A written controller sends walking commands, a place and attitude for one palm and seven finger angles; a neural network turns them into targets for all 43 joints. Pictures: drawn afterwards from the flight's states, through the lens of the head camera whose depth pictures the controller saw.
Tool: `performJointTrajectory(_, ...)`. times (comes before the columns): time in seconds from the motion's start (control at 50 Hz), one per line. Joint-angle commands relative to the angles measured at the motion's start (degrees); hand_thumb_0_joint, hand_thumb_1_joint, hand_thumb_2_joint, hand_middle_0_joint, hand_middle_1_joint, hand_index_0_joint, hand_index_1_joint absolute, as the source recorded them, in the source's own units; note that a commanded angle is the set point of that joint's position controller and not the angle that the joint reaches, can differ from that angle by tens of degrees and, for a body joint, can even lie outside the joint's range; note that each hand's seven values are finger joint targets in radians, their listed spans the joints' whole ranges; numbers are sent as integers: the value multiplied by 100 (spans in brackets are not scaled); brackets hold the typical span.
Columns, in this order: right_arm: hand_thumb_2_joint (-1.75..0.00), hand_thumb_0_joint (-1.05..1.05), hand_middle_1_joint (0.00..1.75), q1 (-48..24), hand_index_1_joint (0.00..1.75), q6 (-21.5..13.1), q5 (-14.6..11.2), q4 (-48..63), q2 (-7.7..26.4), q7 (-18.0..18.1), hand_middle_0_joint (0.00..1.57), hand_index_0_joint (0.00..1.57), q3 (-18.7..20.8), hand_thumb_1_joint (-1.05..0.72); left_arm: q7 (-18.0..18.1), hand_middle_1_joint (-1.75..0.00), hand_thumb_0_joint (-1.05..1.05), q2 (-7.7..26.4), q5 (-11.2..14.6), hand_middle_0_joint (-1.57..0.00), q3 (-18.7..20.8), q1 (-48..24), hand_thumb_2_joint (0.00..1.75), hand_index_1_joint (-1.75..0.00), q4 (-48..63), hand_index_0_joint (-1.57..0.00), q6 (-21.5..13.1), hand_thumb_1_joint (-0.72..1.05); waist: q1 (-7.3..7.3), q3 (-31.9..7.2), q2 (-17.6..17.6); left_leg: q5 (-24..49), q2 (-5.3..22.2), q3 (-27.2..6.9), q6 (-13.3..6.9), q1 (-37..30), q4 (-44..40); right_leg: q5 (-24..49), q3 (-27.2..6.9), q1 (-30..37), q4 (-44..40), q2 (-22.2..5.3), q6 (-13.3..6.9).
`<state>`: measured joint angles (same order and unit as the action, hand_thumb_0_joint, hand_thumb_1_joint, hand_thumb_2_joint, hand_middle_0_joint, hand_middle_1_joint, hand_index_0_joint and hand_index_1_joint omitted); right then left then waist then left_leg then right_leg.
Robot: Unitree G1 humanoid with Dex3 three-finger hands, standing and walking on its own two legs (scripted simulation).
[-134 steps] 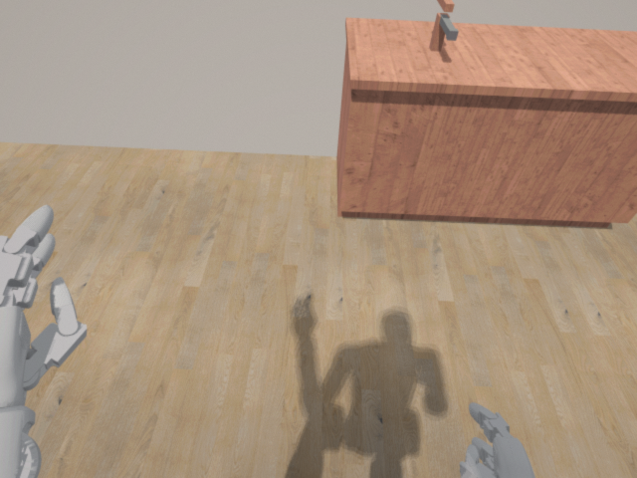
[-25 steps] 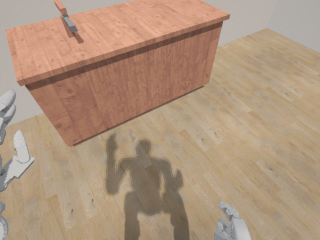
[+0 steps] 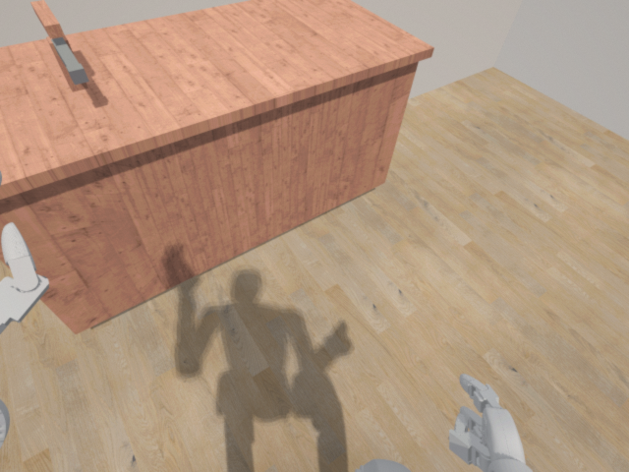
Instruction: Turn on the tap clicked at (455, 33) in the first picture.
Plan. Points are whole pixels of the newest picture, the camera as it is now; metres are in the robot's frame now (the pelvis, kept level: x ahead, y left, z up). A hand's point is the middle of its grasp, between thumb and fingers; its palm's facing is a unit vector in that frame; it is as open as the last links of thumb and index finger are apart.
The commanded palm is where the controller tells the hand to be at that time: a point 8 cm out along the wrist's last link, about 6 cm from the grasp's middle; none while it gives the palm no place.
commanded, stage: walk to a spot facing it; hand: left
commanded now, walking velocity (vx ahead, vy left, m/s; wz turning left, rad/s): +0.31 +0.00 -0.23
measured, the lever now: (77, 74) +0.80 +0.53 +0.05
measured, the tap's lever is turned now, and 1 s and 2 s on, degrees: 0 0 0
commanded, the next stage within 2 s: turn to face it in 0.14 s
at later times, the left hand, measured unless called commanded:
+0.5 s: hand (175, 182) +0.36 +0.18 +0.19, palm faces +0.36 -0.79 -0.49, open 7.4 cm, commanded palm +0.29 +0.23 +0.19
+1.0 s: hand (144, 219) +0.31 +0.19 +0.19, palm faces +0.58 -0.71 -0.39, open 7.4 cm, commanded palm +0.26 +0.22 +0.19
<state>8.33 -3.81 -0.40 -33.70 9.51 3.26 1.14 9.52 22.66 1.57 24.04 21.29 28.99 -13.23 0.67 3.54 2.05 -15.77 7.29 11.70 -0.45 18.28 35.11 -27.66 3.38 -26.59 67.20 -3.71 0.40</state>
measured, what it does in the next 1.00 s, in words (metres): walks ahead: right foot, then left foot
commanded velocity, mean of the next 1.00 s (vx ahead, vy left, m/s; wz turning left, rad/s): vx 0.07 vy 0.00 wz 0.24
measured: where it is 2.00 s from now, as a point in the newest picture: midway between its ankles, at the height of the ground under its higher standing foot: outside the picture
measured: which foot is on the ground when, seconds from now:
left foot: down 0.00-0.24, up 0.26-0.56, down 0.58-0.94, up 0.96-1.00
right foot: up 0.00-0.22, down 0.24-0.60, up 0.62-0.88, down 0.90-1.00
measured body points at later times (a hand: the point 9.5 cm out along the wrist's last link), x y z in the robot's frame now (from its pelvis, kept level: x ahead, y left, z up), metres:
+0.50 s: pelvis +0.14 -0.05 +0.00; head +0.19 -0.05 +0.45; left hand +0.33 +0.22 +0.22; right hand +0.30 -0.31 -0.09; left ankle +0.19 +0.08 -0.70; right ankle +0.16 -0.14 -0.73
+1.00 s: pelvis +0.15 -0.08 +0.00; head +0.16 -0.10 +0.45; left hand +0.28 +0.23 +0.21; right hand +0.37 -0.24 -0.09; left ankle +0.19 +0.06 -0.70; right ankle +0.18 -0.19 -0.73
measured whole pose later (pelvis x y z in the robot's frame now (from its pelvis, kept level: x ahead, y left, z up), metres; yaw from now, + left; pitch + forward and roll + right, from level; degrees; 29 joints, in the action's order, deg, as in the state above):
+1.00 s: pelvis +0.15 -0.08 +0.00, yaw +11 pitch -2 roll -1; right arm 9.9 -4.2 -0.4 -35.7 9.2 1.9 -2.3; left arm 8.9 19.3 2.7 19.2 25.1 27.8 -9.0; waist -1.8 2.9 -3.5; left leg -20.9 1.6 -1.0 1.6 25.4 46.6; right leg -16.6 5.8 -12.5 31.9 -1.5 -0.6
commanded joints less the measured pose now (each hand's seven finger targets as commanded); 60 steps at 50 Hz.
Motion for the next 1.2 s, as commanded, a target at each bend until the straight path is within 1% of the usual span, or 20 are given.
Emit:
performJointTrajectory(0.0,-90,0,30,-53,30,-419,22,745,825,-67,20,20,237,-90,-56,-30,0,706,-50,-20,378,370,90,-30,1751,-20,-375,90,-94,-893,-1705,962,1314,-1034,-774,-1205,-1790,782,201,-762,-956,-286,75)
performJointTrajectory(0.12,-90,0,30,-48,30,-402,54,768,766,54,20,20,160,-90,-50,-30,0,666,-49,-20,402,240,90,-30,1015,-20,-251,90,-12,-603,-1429,881,1254,-340,-541,-787,-1617,1276,871,542,-2881,101,124)
performJointTrajectory(0.18,-90,0,30,-40,30,-328,-5,707,677,92,20,20,130,-90,-45,-30,0,761,-66,-20,370,-28,90,-30,831,-20,-147,90,-140,-1006,-594,729,752,41,-302,-379,402,1531,786,2039,-3986,217,-45)
performJointTrajectory(0.22,-90,0,30,-275,30,-310,-17,878,473,60,20,20,16,-90,18,-30,0,1183,-89,-20,618,-151,90,-30,1003,-20,-115,90,-209,-1188,1578,-1788,-443,-179,42,2008,3427,3335,-2858,3269,-4685,-1796,-1193)
performJointTrajectory(0.26,-90,0,30,-147,30,-315,5,639,647,-39,20,20,108,-90,-25,-30,0,1211,7,-20,718,76,90,-30,1086,-20,-176,90,-142,-1312,1187,-1335,-180,-1194,136,2034,4175,2846,-2638,2978,-4711,-2064,-1220)
performJointTrajectory(0.3,-90,0,30,-343,30,-117,-30,539,627,-73,20,20,77,-90,-15,-30,0,1185,-41,-20,816,315,90,-30,1318,-20,-253,90,-87,-1209,531,-955,-16,-1251,240,1928,4034,3498,-1348,2627,-4500,-1866,-1074)
performJointTrajectory(0.36,-90,0,30,-332,30,-51,7,663,632,-8,20,20,103,-90,83,-30,0,1063,-31,-20,828,713,90,-30,1549,-20,-358,90,-31,-1146,505,-770,-11,-975,232,1188,2502,4452,-355,2108,-4381,-1657,-890)
performJointTrajectory(0.44,-90,0,30,-215,30,-53,66,879,590,50,20,20,133,-90,212,-30,0,979,54,-20,849,1015,90,-30,1611,-20,-327,90,-149,-1126,562,-352,-278,-402,188,598,863,4496,4,2111,-4185,-1545,-777)
performJointTrajectory(0.52,-90,0,30,95,30,-84,49,899,687,113,20,20,239,-90,239,-30,0,845,88,-20,576,656,90,-30,1658,-20,-287,90,54,-1180,215,810,-421,-377,147,-561,-587,3495,262,1696,-3449,-1326,-342)
performJointTrajectory(0.54,-90,0,30,110,30,-97,31,941,796,148,20,20,287,-90,235,-30,0,912,95,-20,594,545,90,-30,1693,-20,-304,90,54,-1221,-351,1557,-108,-813,-40,-916,-850,3023,366,1419,-2836,-1023,-107)
performJointTrajectory(0.58,-90,0,30,149,30,-198,21,951,863,78,20,20,268,-90,142,-30,0,872,143,-20,552,619,90,-30,1383,-20,-359,90,-68,-1212,-2000,4296,1551,-3347,-1146,-1318,-1315,-923,82,109,-1125,45,266)
performJointTrajectory(0.6,-90,0,30,59,30,-278,92,903,880,38,20,20,264,-90,66,-30,0,988,52,-20,538,425,90,-30,1540,-20,-404,90,-73,-1139,-2163,4169,1672,-3611,-1242,-1272,-1352,-1018,-235,-99,-705,5,258)
performJointTrajectory(0.68,-90,0,30,79,30,-395,-1,813,916,-147,20,20,296,-90,23,-30,0,754,76,-20,284,469,90,-30,2056,-20,-289,90,-17,-1365,-1680,3297,904,-2210,-835,-1091,-1069,-5,-30,327,-1364,170,272)
performJointTrajectory(0.86,-90,0,30,21,30,-415,-18,714,818,-53,20,20,86,-90,5,-30,0,622,183,-20,204,179,90,-30,1081,-20,7,90,-62,-954,-1244,913,511,-1873,-460,-28,-1096,968,200,1940,-4202,353,239)
performJointTrajectory(0.88,-90,0,30,30,30,-367,-31,714,739,-49,20,20,70,-90,13,-30,0,722,125,-20,215,-10,90,-30,1008,-20,0,90,-37,-933,-710,325,232,-1608,-256,171,-583,1342,-217,2046,-4758,-75,48)
performJointTrajectory(0.92,-90,0,30,-143,30,-348,-39,773,650,-4,20,20,64,-90,19,-30,0,769,177,-20,129,-173,90,-30,791,-20,197,90,-83,-538,1258,-1047,-764,-1020,201,737,1438,1672,-2128,1231,-5367,-1640,-681)
performJointTrajectory(0.96,-90,0,30,-232,30,-338,19,652,640,14,20,20,7,-90,24,-30,0,756,110,-20,95,-128,90,-30,765,-20,176,90,-35,-443,969,-968,-610,-1265,251,979,2638,2648,-1625,1145,-5093,-1697,-907)
performJointTrajectory(1.04,-90,0,30,-421,30,-252,73,649,617,130,20,20,-40,-90,93,-30,0,906,1,-20,285,-51,90,-30,966,-20,-82,90,-131,-702,713,-774,-526,-819,182,851,1594,3699,-582,1817,-4681,-1431,-689)
performJointTrajectory(1.12,-90,0,30,-251,30,-215,79,785,640,130,20,20,76,-90,180,-30,0,832,-1,-20,367,330,90,-30,1295,-20,-159,90,-211,-1024,660,-781,-565,-486,54,425,173,2437,-743,2212,-4601,-1485,-800)
performJointTrajectory(1.18,-90,0,30,8,30,-219,40,826,766,194,20,20,194,-90,232,-30,0,717,35,-20,272,124,90,-30,1480,-20,-185,90,3,-1102,-112,-216,-523,-518,-83,-935,-1232,1092,-449,1480,-3767,-980,-389)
